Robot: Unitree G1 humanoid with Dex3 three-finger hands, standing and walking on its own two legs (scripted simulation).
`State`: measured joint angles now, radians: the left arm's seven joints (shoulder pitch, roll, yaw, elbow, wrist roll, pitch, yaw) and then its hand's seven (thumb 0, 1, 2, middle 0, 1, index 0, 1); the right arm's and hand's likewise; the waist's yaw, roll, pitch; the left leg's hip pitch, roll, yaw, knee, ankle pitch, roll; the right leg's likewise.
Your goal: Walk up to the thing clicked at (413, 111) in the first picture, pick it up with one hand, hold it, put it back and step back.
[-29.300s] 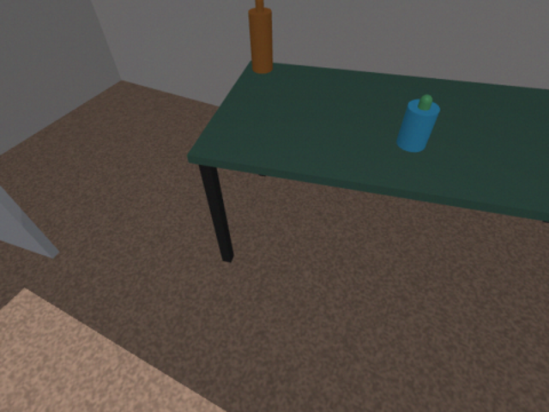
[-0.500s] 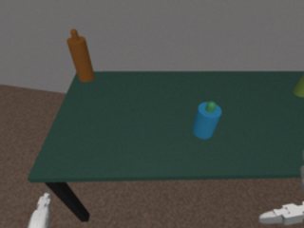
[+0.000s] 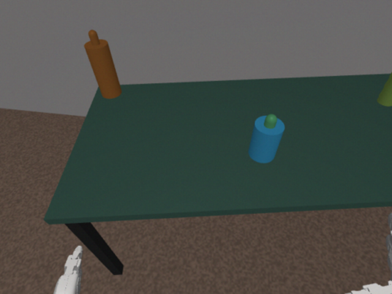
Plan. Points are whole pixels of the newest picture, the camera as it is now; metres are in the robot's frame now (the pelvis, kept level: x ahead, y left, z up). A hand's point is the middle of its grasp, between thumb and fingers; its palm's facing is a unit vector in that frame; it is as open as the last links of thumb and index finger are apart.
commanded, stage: home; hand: right
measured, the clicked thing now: (266, 135) +0.57 -0.20 -0.04
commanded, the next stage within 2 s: none
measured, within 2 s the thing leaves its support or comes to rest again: neither
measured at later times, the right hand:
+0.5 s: hand (291, 273) +0.19 -0.18 -0.07, palm faces +0.09 +0.98 -0.18, open 17.6 cm
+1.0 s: hand (290, 266) +0.20 -0.18 -0.06, palm faces +0.09 +0.97 -0.22, open 17.4 cm
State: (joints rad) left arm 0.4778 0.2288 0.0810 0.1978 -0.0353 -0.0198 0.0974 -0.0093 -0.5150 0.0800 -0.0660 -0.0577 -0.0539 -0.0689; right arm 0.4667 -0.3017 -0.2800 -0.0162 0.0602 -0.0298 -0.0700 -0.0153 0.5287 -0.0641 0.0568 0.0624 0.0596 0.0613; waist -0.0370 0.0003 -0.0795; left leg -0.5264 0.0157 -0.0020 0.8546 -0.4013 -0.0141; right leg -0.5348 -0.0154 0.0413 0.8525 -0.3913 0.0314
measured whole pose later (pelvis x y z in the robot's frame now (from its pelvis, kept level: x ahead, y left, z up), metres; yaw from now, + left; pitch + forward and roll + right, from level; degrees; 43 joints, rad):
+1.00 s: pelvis +0.03 +0.00 -0.01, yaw +1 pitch +9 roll +0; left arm 0.46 0.20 -0.01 0.09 -0.03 0.04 0.08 0.01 0.89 0.90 -0.21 -0.29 -0.20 -0.30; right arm 0.45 -0.20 0.00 0.06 0.02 0.09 -0.08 -0.01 0.53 -0.07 0.06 0.06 0.06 0.06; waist 0.00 0.00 -0.12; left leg -0.63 0.01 -0.01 0.95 -0.48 -0.02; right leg -0.64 -0.02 0.03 0.96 -0.48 0.03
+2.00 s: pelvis +0.02 -0.01 -0.02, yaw +1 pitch +10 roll +1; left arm 0.48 0.20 0.00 0.03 -0.03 0.04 0.09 0.02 0.89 0.90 -0.21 -0.29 -0.20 -0.30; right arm 0.49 -0.20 0.00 0.00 0.03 0.11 -0.09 -0.01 0.53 -0.06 0.06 0.06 0.06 0.05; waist 0.00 0.00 -0.14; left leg -0.68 0.02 -0.02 0.99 -0.48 -0.03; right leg -0.69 -0.01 0.03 1.01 -0.48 0.02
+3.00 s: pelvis +0.01 -0.02 +0.02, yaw +1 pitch -2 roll +0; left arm 0.22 0.34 0.03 0.97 0.03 0.00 0.00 0.01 0.90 0.90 -0.21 -0.30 -0.20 -0.30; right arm 0.23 -0.33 -0.02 0.91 -0.04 -0.01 -0.02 -0.01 0.52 -0.07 0.08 0.07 0.08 0.07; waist 0.01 0.00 0.04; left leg -0.31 0.03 -0.03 0.70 -0.35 -0.03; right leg -0.32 -0.01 0.01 0.71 -0.36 0.00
